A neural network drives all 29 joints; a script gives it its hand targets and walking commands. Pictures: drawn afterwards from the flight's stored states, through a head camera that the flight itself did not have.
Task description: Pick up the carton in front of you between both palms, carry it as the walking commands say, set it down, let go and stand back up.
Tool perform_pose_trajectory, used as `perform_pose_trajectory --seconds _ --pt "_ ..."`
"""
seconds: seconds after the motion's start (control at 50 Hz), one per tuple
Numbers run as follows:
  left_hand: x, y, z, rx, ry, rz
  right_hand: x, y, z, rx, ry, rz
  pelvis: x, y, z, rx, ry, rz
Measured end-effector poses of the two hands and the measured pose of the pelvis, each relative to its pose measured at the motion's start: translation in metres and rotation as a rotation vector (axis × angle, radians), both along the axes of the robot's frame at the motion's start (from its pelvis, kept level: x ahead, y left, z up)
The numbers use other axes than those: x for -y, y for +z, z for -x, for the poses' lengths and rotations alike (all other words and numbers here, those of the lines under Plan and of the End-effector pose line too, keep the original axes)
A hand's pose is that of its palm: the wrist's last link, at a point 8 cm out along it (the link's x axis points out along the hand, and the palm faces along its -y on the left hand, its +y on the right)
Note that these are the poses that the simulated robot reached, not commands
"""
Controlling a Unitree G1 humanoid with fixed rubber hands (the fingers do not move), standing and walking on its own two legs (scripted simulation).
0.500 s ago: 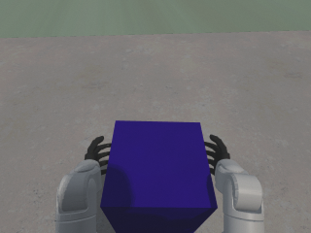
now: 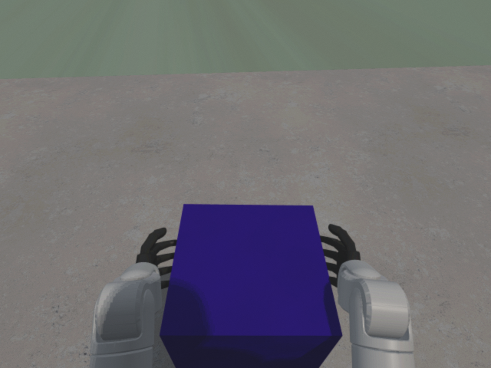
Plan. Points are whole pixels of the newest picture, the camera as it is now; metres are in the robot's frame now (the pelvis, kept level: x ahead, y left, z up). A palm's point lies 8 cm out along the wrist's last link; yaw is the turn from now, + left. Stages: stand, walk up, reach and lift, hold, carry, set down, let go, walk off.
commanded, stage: carry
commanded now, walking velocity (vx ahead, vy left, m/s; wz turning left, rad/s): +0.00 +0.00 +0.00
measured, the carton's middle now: (247, 298) +0.26 +0.00 +0.00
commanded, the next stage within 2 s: none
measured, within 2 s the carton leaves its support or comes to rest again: neither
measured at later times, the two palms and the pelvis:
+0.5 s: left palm (156, 294) +0.24 +0.14 +0.04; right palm (346, 292) +0.25 -0.15 +0.04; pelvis -0.03 +0.00 +0.00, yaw +0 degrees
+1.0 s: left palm (158, 275) +0.28 +0.15 +0.04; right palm (338, 271) +0.28 -0.15 +0.05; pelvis +0.00 +0.00 +0.01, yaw +0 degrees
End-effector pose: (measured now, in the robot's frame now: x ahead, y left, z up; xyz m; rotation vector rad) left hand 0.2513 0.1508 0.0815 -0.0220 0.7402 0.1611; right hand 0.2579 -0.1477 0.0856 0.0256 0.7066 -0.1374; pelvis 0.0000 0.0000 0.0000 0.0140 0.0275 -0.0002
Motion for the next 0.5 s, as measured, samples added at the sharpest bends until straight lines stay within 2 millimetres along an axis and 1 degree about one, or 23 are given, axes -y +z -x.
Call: perform_pose_trajectory --seconds 0.12,0.26,0.38,0.5 --pt "0.003 -0.009 0.011 -0.011 -0.014 -0.013 0.003 -0.009 0.012 -0.011 0.004 0.016 0.001 0.001 0.012 0.010 0.000 0.005" --pt "0.005 -0.018 0.016 0.001 -0.032 -0.028 0.005 -0.018 0.018 0.001 0.010 0.031 0.002 0.002 0.021 0.012 -0.002 0.009" --pt "0.006 -0.030 0.016 0.006 -0.048 -0.046 0.005 -0.029 0.018 0.006 0.023 0.053 0.003 0.002 0.026 0.011 -0.004 0.011" --pt "0.007 -0.043 0.008 0.012 -0.062 -0.061 0.006 -0.042 0.011 0.012 0.033 0.069 0.003 0.001 0.031 0.012 -0.005 0.012"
